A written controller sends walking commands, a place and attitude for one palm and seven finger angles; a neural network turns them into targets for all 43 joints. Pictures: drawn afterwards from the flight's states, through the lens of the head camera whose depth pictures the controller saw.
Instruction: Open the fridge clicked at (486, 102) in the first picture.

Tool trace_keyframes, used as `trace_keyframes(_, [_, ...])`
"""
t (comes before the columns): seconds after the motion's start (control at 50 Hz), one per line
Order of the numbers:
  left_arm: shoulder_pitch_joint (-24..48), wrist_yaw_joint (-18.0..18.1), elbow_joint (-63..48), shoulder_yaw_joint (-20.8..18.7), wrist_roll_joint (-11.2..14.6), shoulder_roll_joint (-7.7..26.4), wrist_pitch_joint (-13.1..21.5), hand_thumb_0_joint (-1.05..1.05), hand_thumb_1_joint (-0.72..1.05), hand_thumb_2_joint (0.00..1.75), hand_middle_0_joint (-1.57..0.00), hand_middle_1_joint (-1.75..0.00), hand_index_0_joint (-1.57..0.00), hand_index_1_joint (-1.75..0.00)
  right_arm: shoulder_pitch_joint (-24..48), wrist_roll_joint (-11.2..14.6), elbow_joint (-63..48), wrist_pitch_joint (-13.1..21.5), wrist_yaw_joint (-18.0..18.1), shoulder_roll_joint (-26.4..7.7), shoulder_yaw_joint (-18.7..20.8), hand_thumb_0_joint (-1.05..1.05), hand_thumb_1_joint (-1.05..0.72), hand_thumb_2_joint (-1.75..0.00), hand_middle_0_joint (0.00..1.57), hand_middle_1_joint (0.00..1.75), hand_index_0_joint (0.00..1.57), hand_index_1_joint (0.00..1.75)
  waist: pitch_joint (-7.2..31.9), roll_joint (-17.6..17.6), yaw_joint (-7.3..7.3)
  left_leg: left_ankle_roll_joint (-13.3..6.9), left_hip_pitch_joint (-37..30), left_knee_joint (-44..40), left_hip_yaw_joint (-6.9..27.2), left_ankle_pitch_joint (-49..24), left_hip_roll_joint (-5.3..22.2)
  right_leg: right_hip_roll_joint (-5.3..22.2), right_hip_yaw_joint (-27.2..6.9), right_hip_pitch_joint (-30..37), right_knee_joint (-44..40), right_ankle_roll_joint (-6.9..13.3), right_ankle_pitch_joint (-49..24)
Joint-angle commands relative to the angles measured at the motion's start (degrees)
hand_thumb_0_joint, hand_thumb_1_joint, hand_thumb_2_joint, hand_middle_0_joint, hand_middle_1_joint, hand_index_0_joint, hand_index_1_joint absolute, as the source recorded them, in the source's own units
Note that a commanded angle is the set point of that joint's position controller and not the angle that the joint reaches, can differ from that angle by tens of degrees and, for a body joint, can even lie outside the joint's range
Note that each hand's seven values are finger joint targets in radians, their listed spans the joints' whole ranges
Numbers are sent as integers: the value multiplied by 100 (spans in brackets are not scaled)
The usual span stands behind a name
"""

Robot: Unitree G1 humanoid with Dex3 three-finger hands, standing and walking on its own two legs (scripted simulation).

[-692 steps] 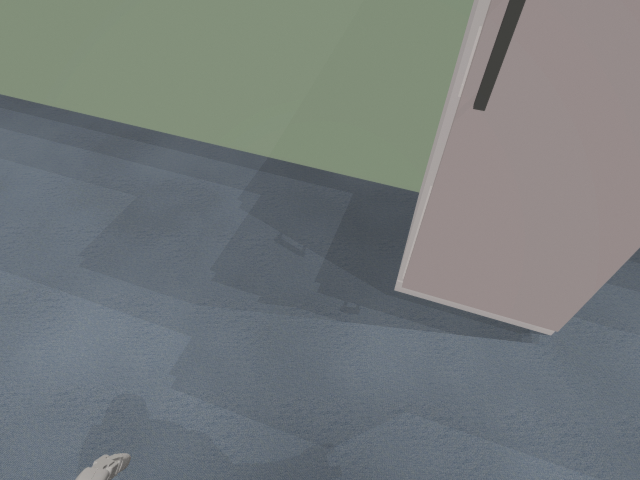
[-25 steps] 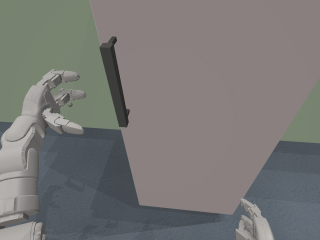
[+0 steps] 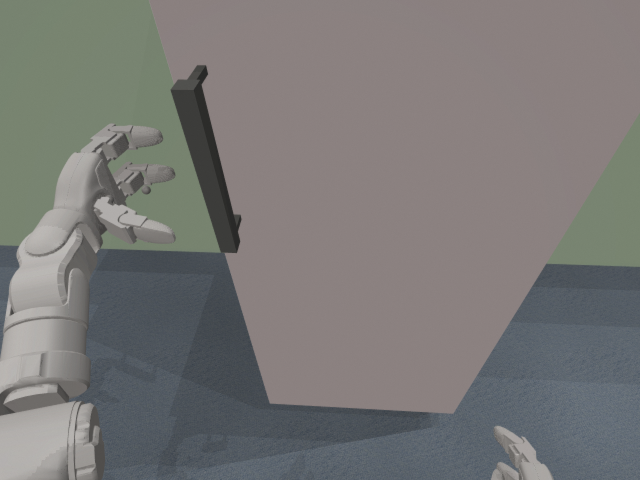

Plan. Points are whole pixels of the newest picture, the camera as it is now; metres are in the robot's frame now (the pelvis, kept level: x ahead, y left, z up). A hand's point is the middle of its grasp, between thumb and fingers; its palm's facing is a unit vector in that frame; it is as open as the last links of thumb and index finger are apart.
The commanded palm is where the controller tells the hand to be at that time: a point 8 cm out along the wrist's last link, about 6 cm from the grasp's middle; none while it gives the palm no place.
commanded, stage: move the hooked fingers beside the handle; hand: left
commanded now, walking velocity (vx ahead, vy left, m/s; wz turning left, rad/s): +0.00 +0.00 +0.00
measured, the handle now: (216, 169) +0.44 +0.16 +0.19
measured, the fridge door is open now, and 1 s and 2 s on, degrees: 0 0 0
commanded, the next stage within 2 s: none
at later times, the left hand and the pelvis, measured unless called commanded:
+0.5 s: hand (147, 198) +0.37 +0.22 +0.19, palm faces +0.01 -1.00 -0.03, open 14.0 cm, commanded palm +0.35 +0.27 +0.19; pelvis +0.00 +0.01 +0.00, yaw +0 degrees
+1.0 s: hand (150, 203) +0.37 +0.22 +0.19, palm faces +0.03 -1.00 -0.02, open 14.0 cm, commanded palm +0.35 +0.27 +0.20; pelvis +0.00 +0.00 +0.00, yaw +0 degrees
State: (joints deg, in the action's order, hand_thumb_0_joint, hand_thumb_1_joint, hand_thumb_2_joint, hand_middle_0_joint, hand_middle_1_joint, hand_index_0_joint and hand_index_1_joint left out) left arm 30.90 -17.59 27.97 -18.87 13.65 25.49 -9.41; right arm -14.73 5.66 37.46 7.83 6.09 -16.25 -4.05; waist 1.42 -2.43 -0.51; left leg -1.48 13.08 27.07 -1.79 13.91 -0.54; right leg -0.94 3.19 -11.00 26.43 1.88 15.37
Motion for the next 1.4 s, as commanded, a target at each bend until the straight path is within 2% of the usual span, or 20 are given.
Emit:
trace_keyframes(0.0, [2494, 50, -1087, -385, 127, 1449, 418, 0, -50, 30, -30, -120, -30, -120, 522, -34, -829, 305, 3, -672, 299, 0, -90, -90, 20, 30, 20, 30, 1521, 47, 19, -125, -935, -208, 313, -1324, 98, 136, -200, 24, -339, -31, -1690])
trace_keyframes(0.04, [2061, 81, -893, -725, 87, 1805, 391, 0, -50, 30, -30, -120, -30, -120, 467, -54, -833, 263, -23, -722, 336, 0, -90, -90, 20, 30, 20, 30, 1490, 289, 158, -135, -789, -220, 289, -1352, 123, 153, -209, 166, -341, -38, -1728])
trace_keyframes(0.08, [1939, 76, -1096, -700, 62, 1724, 372, 0, -50, 30, -30, -120, -30, -120, 514, -40, -931, 235, -43, -683, 328, 0, -90, -90, 20, 30, 20, 30, 1586, 64, 197, -128, -788, -227, 253, -1560, 90, 168, -213, 296, -259, -25, -1989])
trace_keyframes(0.14, [2064, 52, -1234, -407, 39, 1476, 379, 0, -50, 30, -30, -120, -30, -120, 508, -26, -944, 196, -58, -677, 346, 0, -90, -90, 20, 30, 20, 30, 1446, -63, 92, -123, -899, -204, 228, -1551, 135, 155, -194, 106, -295, -26, -1893])
trace_keyframes(0.26, [2200, 30, -2136, -656, 178, 1602, 533, 0, -50, 30, -30, -120, -30, -120, 602, -59, -1028, 271, -57, -630, 342, 0, -90, -90, 20, 30, 20, 30, 1914, -198, 132, -123, -1273, -156, 270, -1904, 120, 119, -216, 274, -261, -18, -2184])
trace_keyframes(0.36, [2154, 15, -1514, -95, 155, 1010, 219, 0, -50, 30, -30, -120, -30, -120, 632, -1, -893, 235, -15, -631, 306, 0, -90, -90, 20, 30, 20, 30, 1056, -149, -27, -105, -1002, -264, 301, -1277, 138, 105, -156, -257, -395, -21, -1537])
trace_keyframes(0.44, [2333, 135, -1472, 207, 104, 772, 84, 0, -50, 30, -30, -120, -30, -120, 657, -2, -867, 179, 10, -646, 306, 0, -90, -90, 20, 30, 20, 30, 1060, -5, -67, -97, -994, -296, 382, -974, 151, 120, -137, -370, -435, -11, -1153])
trace_keyframes(0.52, [2600, 326, -1814, -251, 126, 1191, 270, 0, -50, 30, -30, -120, -30, -120, 723, -55, -930, 182, 10, -595, 283, 0, -90, -90, 20, 30, 20, 30, 1704, 171, 48, -99, -1134, -241, 401, -1274, 103, 119, -177, 25, -352, -16, -1480])
trace_keyframes(0.58, [2689, 425, -1650, -518, 38, 1558, 438, 0, -50, 30, -30, -120, -30, -120, 711, -74, -876, 131, 11, -575, 242, 0, -90, -90, 20, 30, 20, 30, 1683, 54, 69, -94, -1055, -294, 348, -1293, 103, 125, -219, 179, -376, -19, -1525])
trace_keyframes(0.64, [2560, 412, -1351, -417, -50, 1490, 445, 0, -50, 30, -30, -120, -30, -120, 673, -58, -854, 117, -1, -581, 248, 0, -90, -90, 20, 30, 20, 30, 1479, -157, 71, -87, -1017, -305, 313, -1292, 127, 136, -221, 108, -409, 0, -1520])
trace_keyframes(0.7, [2376, 266, -1286, -42, -15, 1006, 338, 0, -50, 30, -30, -120, -30, -120, 683, -33, -929, 120, -17, -567, 251, 0, -90, -90, 20, 30, 20, 30, 1435, -276, 43, -71, -1083, -290, 324, -1468, 122, 134, -179, 53, -358, 22, -1707])
trace_keyframes(0.78, [2017, 94, -1335, -30, 146, 876, 218, 0, -50, 30, -30, -120, -30, -120, 677, -19, -975, 122, -39, -617, 301, 0, -90, -90, 20, 30, 20, 30, 1523, 201, 72, -99, -1068, -256, 331, -1517, 132, 120, -150, 95, -340, -6, -1830])
trace_keyframes(0.84, [1633, 150, -1443, -425, 184, 1248, 207, 0, -50, 30, -30, -120, -30, -120, 705, -25, -985, 96, -58, -644, 323, 0, -90, -90, 20, 30, 20, 30, 1472, 378, 204, -106, -950, -258, 291, -1489, 133, 129, -171, 184, -352, -20, -1828])
trace_keyframes(1.02, [2612, 358, -2178, -363, 42, 1356, 486, 0, -50, 30, -30, -120, -30, -120, 731, -58, -944, 168, 22, -567, 276, 0, -90, -90, 20, 30, 20, 30, 1593, -393, 26, -93, -1259, -329, 331, -1304, 103, 97, -217, 102, -443, 6, -1465])
trace_keyframes(1.06, [2423, 298, -2051, -386, 74, 1354, 475, 0, -50, 30, -30, -120, -30, -120, 726, -63, -925, 190, 25, -581, 274, 0, -90, -90, 20, 30, 20, 30, 1644, -342, 57, -99, -1283, -323, 327, -1438, 110, 99, -219, 198, -440, 14, -1636])
trace_keyframes(1.16, [1816, 80, -847, 66, 171, 778, 29, 0, -50, 30, -30, -120, -30, -120, 686, 18, -836, 137, 23, -659, 280, 0, -90, -90, 20, 30, 20, 30, 895, 246, 4, -120, -791, -381, 314, -845, 115, 109, -164, -222, -518, -31, -1206])
trace_keyframes(1.2, [1867, 114, -624, -154, 135, 1099, -83, 0, -50, 30, -30, -120, -30, -120, 635, 21, -822, 76, 23, -703, 291, 0, -90, -90, 20, 30, 20, 30, 854, 386, 24, -113, -607, -371, 332, -719, 104, 125, -171, -259, -526, -44, -1074])
trace_keyframes(1.24, [2040, 193, -907, -322, 79, 1376, 21, 0, -50, 30, -30, -120, -30, -120, 657, -4, -881, 46, 3, -699, 329, 0, -90, -90, 20, 30, 20, 30, 1137, 349, 70, -135, -706, -299, 288, -886, 109, 150, -229, -112, -497, -49, -1204])
trace_keyframes(1.32, [2840, 343, -2449, -365, 54, 1418, 622, 0, -50, 30, -30, -120, -30, -120, 761, -73, -1085, 155, -39, -541, 283, 0, -90, -90, 20, 30, 20, 30, 2175, -332, 95, -103, -1406, -200, 342, -1678, 77, 118, -244, 328, -312, 8, -1857])
trace_keyframes(1.38, [2811, 360, -2260, -406, 110, 1391, 768, 0, -50, 30, -30, -120, -30, -120, 710, -91, -956, 186, -14, -540, 262, 0, -90, -90, 20, 30, 20, 30, 1963, -115, 22, -116, -1380, -240, 330, -1646, 105, 79, -234, 323, -375, -20, -1875])
